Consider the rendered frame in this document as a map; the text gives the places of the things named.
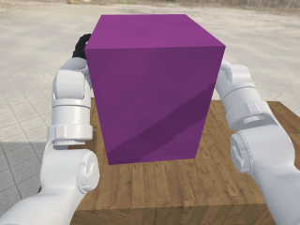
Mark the robot left hand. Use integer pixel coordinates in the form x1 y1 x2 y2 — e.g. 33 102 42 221
72 34 92 60

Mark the pedestal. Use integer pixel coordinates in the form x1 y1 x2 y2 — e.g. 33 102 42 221
37 97 300 225

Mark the right robot forearm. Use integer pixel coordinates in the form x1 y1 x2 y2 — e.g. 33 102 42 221
215 59 295 162

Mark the carton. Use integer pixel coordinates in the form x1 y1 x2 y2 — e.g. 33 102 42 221
84 14 226 165

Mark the robot left upper arm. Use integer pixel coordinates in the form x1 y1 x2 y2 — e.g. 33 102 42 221
0 149 100 225

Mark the left robot forearm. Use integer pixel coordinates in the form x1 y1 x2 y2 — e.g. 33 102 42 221
39 57 93 185

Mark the robot right upper arm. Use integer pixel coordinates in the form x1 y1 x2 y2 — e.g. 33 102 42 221
230 124 300 225

